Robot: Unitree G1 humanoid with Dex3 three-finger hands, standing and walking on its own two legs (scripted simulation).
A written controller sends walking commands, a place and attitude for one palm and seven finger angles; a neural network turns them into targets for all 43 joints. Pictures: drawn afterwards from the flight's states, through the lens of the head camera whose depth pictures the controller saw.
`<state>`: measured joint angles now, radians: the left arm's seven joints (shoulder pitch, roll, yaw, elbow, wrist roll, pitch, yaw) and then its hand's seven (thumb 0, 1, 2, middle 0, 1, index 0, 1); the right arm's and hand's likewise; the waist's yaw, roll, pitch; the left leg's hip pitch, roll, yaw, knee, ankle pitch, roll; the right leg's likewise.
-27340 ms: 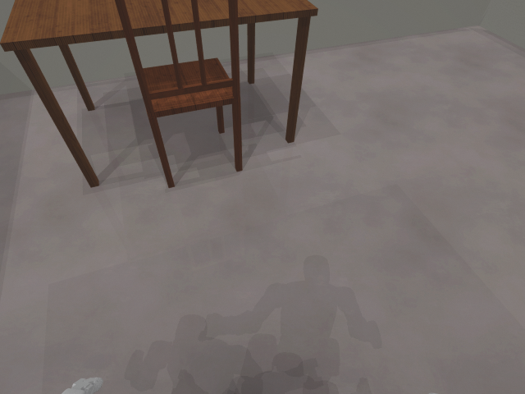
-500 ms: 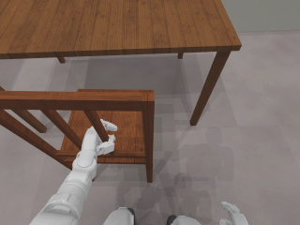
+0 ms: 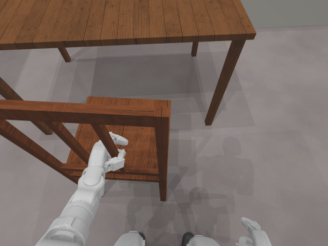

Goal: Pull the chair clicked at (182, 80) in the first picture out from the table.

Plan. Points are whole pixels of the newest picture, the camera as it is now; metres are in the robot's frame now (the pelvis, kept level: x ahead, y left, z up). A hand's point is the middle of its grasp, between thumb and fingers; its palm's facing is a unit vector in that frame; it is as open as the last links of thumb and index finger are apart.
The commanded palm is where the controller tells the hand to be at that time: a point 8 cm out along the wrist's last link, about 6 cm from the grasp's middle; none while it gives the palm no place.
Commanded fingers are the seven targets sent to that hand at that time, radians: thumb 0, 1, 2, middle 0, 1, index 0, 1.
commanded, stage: step backward, pulling the chair out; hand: left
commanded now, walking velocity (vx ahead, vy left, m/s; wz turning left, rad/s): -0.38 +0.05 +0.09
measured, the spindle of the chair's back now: (78, 148) +0.35 +0.26 -0.06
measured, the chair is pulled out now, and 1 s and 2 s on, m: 0.33 0.58 0.64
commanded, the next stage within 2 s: stop walking, hand still on the chair in 0.86 s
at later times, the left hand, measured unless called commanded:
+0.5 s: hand (120, 202) +0.22 +0.12 -0.07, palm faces -0.01 -0.98 -0.20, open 5.2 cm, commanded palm +0.19 +0.17 -0.06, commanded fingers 0.00 0.90 0.90 -0.50 -1.45 -0.50 -1.45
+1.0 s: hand out of the picture +0.09 +0.11 -0.07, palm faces +0.00 -0.98 -0.18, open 5.1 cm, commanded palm +0.07 +0.16 -0.05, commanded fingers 0.00 0.90 0.90 -0.50 -1.45 -0.50 -1.45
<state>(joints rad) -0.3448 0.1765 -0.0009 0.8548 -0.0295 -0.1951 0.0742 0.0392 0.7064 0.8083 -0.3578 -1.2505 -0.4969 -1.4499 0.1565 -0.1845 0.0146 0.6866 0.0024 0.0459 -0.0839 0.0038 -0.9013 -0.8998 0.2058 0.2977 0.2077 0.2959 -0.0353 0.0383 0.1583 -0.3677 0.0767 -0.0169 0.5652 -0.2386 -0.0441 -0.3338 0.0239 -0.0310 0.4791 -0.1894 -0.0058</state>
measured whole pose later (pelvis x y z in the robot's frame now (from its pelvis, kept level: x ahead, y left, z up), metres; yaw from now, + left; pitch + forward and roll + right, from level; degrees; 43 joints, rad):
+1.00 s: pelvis -0.24 -0.03 +0.00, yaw +1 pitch +1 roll -2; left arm -0.38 0.17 -0.01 0.95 -0.05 -0.17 0.06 0.02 0.71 0.81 -0.36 -1.24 -0.50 -1.45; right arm 0.18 -0.19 0.03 0.70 0.03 0.03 -0.09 0.00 -0.90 -0.90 0.21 0.30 0.21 0.30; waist -0.03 0.05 0.13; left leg -0.40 0.07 -0.05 0.60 -0.26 -0.04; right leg -0.33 0.03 -0.02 0.51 -0.19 0.00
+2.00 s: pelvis -0.20 -0.03 +0.01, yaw +1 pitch -2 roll +0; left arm 0.05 0.13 -0.08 0.62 -0.04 -0.12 0.08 0.04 0.70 0.84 -0.36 -1.28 -0.50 -1.45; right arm 0.18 -0.24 0.02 0.68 0.02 0.00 -0.12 0.01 -0.90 -0.90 0.20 0.30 0.21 0.30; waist -0.01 0.03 0.04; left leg -0.19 0.04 -0.02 0.44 -0.23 -0.03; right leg -0.19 -0.01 -0.02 0.44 -0.22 0.01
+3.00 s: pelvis -0.17 -0.01 -0.04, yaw +3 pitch +11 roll -1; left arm 0.35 0.18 -0.07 -0.03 -0.05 0.21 0.04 -0.01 -0.54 0.21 -0.03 -0.10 -0.03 -0.10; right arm 0.25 -0.24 0.04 0.50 0.03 -0.13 -0.09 0.01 -0.90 -0.90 0.21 0.30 0.21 0.30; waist -0.03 0.05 -0.13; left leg -0.63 0.01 -0.06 0.91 -0.48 -0.02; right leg -0.60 -0.04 -0.05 0.88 -0.47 0.03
